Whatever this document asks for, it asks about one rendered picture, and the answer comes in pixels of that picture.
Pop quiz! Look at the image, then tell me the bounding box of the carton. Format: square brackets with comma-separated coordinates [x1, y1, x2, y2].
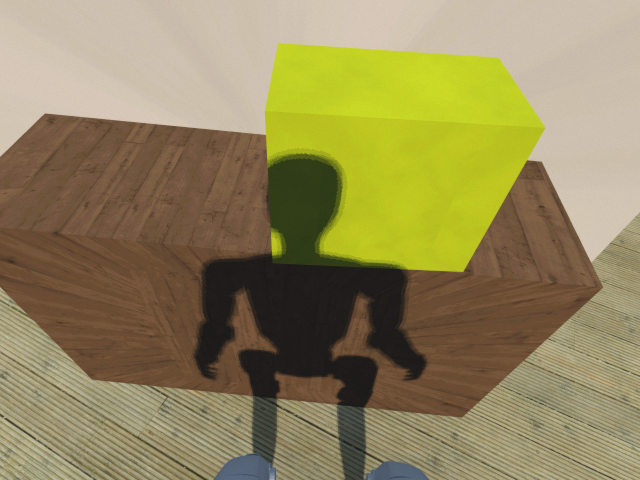
[265, 43, 545, 272]

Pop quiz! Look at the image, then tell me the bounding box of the pedestal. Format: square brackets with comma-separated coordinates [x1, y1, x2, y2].
[0, 113, 603, 418]

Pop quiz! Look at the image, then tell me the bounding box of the left robot thigh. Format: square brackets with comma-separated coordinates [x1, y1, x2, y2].
[214, 455, 276, 480]

